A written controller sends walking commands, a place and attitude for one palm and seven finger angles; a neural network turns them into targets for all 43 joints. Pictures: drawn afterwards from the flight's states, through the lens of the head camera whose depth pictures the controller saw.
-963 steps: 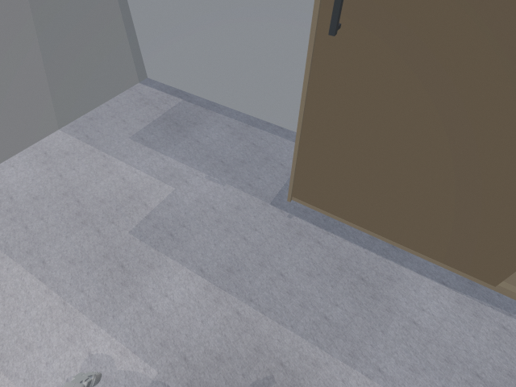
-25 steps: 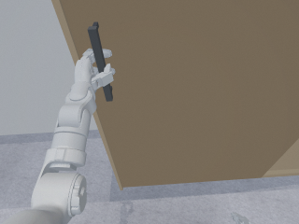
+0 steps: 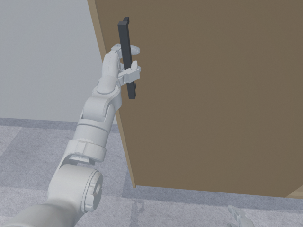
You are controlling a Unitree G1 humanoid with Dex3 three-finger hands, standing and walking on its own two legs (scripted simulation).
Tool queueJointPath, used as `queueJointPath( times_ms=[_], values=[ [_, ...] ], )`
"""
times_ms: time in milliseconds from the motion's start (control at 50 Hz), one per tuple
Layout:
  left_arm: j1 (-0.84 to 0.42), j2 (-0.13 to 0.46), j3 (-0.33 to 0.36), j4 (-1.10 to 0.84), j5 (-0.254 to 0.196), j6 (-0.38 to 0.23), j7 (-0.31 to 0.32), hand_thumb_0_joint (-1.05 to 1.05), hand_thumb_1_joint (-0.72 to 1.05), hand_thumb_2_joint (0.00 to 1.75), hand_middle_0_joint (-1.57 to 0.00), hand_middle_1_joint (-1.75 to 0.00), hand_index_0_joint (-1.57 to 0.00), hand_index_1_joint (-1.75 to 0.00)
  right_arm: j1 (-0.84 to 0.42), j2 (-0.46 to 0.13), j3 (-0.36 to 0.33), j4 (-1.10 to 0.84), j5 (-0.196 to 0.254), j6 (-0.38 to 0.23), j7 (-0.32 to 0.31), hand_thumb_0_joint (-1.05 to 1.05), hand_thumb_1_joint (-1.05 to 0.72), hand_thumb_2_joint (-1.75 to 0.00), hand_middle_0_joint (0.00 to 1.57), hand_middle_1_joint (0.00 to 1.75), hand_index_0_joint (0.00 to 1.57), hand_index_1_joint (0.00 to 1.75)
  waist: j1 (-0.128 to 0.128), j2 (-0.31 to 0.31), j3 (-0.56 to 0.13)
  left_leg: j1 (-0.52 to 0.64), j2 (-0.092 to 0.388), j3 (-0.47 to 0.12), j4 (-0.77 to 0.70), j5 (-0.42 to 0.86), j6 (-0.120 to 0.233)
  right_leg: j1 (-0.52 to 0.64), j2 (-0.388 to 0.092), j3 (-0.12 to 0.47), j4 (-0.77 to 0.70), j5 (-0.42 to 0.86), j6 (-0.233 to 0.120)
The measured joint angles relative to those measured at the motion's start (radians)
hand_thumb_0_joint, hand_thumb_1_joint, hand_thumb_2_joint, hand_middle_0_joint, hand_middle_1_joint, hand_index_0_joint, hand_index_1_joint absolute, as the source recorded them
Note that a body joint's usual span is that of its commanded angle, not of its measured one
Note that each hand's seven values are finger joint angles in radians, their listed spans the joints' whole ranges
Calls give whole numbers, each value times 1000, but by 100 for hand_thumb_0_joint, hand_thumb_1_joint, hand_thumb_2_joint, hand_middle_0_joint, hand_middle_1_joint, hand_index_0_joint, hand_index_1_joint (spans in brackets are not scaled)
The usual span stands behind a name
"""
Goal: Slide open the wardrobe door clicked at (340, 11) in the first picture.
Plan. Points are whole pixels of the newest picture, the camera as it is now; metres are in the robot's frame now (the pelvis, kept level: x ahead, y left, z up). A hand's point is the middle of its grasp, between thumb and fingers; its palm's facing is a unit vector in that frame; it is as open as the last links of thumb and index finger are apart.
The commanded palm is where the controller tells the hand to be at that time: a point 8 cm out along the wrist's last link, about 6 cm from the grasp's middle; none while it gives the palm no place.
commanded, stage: tug the door sideways, standing still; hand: left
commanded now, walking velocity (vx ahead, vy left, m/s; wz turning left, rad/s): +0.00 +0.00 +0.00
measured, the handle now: (129, 62) +0.49 +0.09 +0.21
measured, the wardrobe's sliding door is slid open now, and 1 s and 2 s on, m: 0.00 0.01 0.14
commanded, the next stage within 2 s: step sideways, sliding the door along in 0.50 s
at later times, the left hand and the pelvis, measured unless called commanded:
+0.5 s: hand (139, 72) +0.43 +0.06 +0.22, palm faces +0.05 -1.00 -0.06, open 5.8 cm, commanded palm +0.41 +0.06 +0.22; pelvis -0.04 +0.01 +0.00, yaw +1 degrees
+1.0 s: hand (141, 74) +0.44 +0.06 +0.21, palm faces +0.06 -0.99 -0.10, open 6.0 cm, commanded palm +0.42 +0.06 +0.22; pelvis -0.04 -0.03 -0.02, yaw -1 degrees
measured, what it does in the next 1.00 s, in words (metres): stands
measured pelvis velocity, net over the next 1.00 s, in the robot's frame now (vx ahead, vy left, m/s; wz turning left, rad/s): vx -0.04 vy -0.03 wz -0.02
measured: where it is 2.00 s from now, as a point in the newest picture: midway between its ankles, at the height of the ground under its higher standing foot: outside the picture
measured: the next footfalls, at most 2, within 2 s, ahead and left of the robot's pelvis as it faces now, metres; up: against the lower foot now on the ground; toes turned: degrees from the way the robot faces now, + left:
right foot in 1.44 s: +0.15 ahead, -0.32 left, +0.00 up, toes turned +5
left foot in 1.58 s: +0.05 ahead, -0.01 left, +0.00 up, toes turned +14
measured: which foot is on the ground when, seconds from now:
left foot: down 0.00-1.00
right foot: down 0.00-1.00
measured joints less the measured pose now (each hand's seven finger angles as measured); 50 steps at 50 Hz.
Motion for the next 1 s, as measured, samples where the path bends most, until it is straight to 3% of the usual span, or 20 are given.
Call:
queueJointPath(
  times_ms=[620,700,800,860,920,960,1000],
  values=[
    [-244,19,-64,363,-26,-187,68,-1,79,83,-29,-133,-24,-140,113,-9,-14,104,-4,-132,36,1,-90,-90,20,30,20,30,-40,-1,18,-141,-9,-18,66,39,11,-128,-2,1,58,13,5],
    [-193,83,-24,360,0,-289,-37,-1,76,83,-34,-135,-26,-140,90,-12,-1,73,-12,-99,18,1,-90,-90,20,30,20,30,-42,1,19,-152,12,23,93,21,13,-161,11,44,96,7,9],
    [-135,172,-11,291,-20,-373,-80,-3,74,84,-39,-138,-25,-139,68,-1,-2,5,-8,-83,-16,1,-90,-90,20,30,20,30,-39,-6,80,-143,36,75,167,-30,9,-214,20,71,261,-69,16],
    [-123,196,0,245,-29,-387,-78,-3,75,85,-42,-139,-23,-139,55,2,5,-7,-6,-62,-23,1,-90,-90,20,30,20,30,-23,5,129,-134,62,76,209,-57,-6,-215,31,59,293,-125,6],
    [-121,192,7,214,-19,-388,-66,-4,75,86,-43,-139,-21,-140,52,-8,10,-2,3,-42,-21,1,-90,-90,20,30,20,30,-17,38,170,-133,91,40,264,-86,-21,-166,47,9,235,-33,-27],
    [-120,167,6,199,-5,-387,-64,-4,76,86,-44,-139,-20,-140,54,-13,9,22,7,-33,-23,1,-90,-90,20,30,20,30,-19,39,180,-163,82,22,389,-172,-11,-136,46,-27,221,-56,-53],
    [-119,138,-7,169,3,-391,-60,-3,76,86,-44,-140,-20,-140,49,-17,3,46,3,-34,-25,1,-90,-90,20,30,20,30,1,15,202,-190,55,29,534,-253,-11,-104,28,-40,197,-66,-66]
  ],
)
